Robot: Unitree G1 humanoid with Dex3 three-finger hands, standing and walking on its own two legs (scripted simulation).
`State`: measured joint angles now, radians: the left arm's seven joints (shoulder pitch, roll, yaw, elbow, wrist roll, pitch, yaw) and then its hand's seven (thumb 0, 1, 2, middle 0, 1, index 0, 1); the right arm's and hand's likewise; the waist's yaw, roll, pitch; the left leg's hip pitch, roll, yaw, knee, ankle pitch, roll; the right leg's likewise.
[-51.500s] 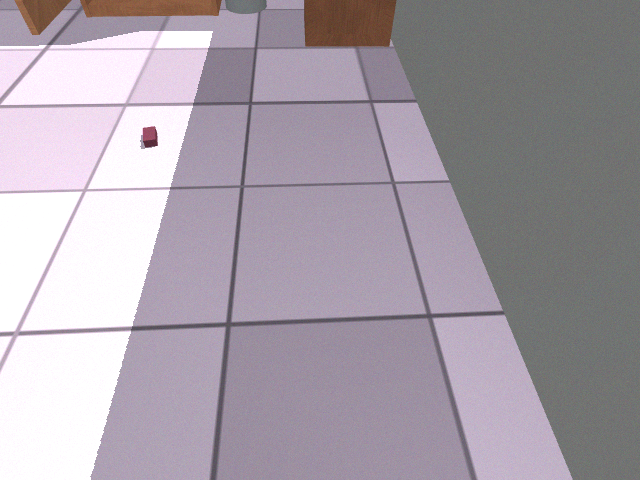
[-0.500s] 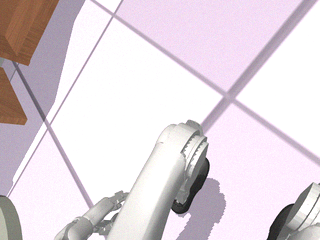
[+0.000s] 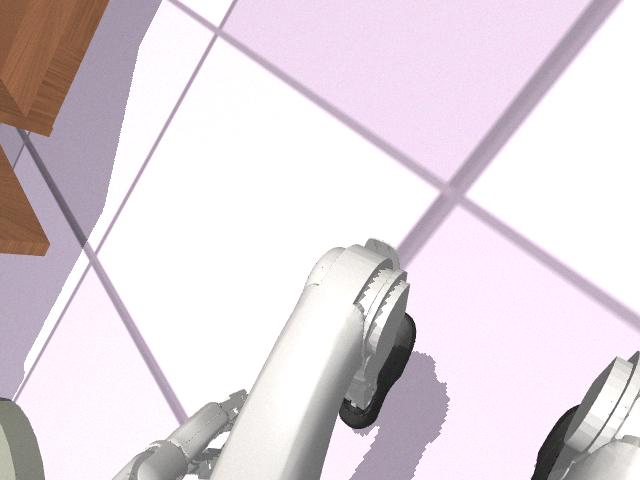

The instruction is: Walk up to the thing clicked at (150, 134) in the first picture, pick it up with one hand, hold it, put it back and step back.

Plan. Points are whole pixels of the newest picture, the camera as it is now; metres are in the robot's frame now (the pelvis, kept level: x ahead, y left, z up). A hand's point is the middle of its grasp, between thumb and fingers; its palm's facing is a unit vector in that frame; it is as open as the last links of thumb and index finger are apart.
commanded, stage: close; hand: right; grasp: from above
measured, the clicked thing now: out of the picture +0.47 -0.36 -0.29
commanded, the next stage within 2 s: settle in 0.48 s
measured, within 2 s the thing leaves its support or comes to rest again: leaves its support in 0.88 s
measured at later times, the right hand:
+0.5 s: hand out of the picture +0.45 -0.36 -0.25, palm faces -0.43 +0.15 -0.89, open 9.3 cm
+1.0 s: hand out of the picture +0.46 -0.37 -0.22, palm faces -0.38 +0.14 -0.91, open 9.0 cm
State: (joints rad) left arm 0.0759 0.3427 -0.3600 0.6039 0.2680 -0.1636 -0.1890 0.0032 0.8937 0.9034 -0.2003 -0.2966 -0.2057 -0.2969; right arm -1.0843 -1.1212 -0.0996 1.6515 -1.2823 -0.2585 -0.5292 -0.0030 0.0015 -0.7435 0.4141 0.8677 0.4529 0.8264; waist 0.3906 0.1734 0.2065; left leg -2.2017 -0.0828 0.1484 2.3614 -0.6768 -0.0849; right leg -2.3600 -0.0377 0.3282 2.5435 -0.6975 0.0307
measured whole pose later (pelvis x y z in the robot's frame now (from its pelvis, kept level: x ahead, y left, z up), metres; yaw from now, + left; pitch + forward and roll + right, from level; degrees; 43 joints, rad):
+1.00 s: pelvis +0.00 +0.00 +0.00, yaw +0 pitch +29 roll +16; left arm 0.10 0.35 -0.30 0.60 0.25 -0.14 -0.19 0.00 0.90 0.90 -0.20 -0.30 -0.21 -0.30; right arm -1.03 -1.07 -0.13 1.49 -1.26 -0.21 -0.44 0.00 -0.13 -0.38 0.75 0.55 0.80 0.47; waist 0.36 0.13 0.15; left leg -2.21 -0.07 0.15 2.35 -0.68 -0.08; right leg -2.37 -0.03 0.32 2.53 -0.70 0.03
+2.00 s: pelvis -0.01 +0.01 +0.06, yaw -8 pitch +35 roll +10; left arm 0.20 0.30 -0.08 0.59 0.08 0.09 -0.09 0.01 0.90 0.91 -0.20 -0.30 -0.21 -0.30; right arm -0.86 -0.81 -0.07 1.04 -1.11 -0.16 -0.03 0.00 -0.21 -0.28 0.74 0.49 0.79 0.42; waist 0.22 -0.03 -0.06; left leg -2.15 0.00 0.05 2.19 -0.66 -0.06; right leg -2.28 -0.02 0.17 2.27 -0.61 0.01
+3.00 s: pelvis +0.02 +0.01 +0.37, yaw -15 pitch +16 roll +2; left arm 0.22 0.25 0.03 0.71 -0.04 -0.01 0.06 0.01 0.89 0.90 -0.20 -0.30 -0.21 -0.30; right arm -0.32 -0.45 0.14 0.77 -1.00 -0.05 -0.10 0.00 -0.25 -0.22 0.74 0.45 0.80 0.37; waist 0.07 -0.05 -0.14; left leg -0.97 0.02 0.01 1.16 -0.46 -0.03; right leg -1.02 -0.06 0.03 1.19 -0.44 0.02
